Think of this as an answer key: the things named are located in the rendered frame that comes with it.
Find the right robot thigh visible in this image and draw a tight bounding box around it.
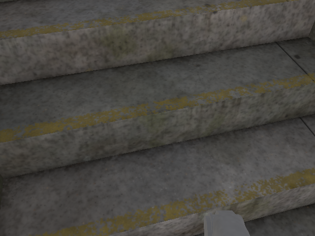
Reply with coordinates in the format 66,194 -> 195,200
204,210 -> 250,236

